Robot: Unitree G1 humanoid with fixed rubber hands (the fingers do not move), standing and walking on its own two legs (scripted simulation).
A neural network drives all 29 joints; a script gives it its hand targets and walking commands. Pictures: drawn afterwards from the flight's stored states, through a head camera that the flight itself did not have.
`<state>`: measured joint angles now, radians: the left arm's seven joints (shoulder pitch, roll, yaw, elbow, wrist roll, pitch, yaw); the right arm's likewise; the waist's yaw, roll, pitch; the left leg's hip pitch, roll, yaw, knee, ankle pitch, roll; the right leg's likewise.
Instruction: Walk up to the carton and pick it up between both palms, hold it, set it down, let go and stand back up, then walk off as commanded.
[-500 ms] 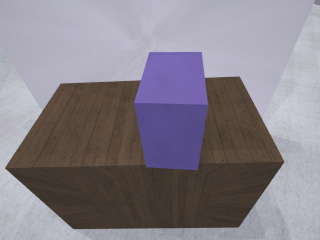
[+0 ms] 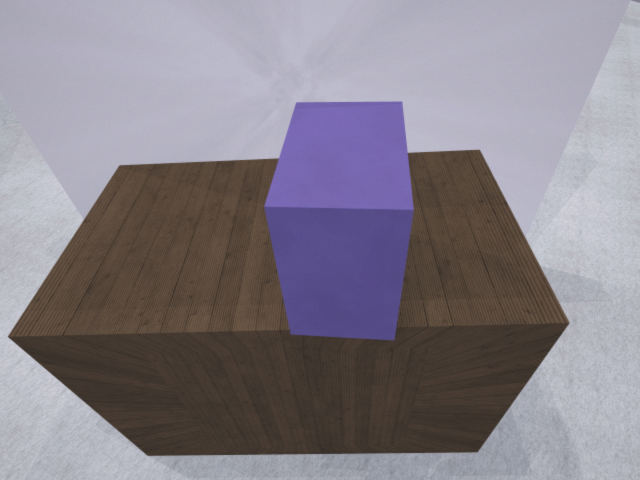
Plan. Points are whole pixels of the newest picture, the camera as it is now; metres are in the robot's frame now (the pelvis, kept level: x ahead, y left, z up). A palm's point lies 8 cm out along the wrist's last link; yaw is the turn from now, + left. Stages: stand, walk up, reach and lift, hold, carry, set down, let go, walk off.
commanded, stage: walk up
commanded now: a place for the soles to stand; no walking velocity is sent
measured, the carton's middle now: (345, 220) +0.52 +0.01 +0.04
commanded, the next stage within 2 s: reach and lift in 0.40 s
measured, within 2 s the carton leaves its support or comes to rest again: neither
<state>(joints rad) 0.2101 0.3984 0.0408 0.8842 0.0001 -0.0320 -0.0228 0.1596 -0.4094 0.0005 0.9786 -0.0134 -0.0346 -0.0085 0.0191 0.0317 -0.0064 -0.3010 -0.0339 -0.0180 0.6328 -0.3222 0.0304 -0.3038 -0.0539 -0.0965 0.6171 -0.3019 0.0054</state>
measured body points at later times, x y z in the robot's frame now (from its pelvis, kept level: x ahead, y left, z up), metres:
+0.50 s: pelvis -0.01 +0.00 -0.01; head +0.01 +0.00 +0.44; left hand +0.10 +0.33 -0.10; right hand +0.13 -0.31 -0.12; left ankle +0.01 +0.10 -0.73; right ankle +0.02 -0.12 -0.73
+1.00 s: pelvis -0.02 -0.02 +0.01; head -0.02 -0.01 +0.46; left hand +0.18 +0.26 -0.05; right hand +0.12 -0.29 -0.06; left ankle +0.01 +0.10 -0.73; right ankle +0.02 -0.12 -0.73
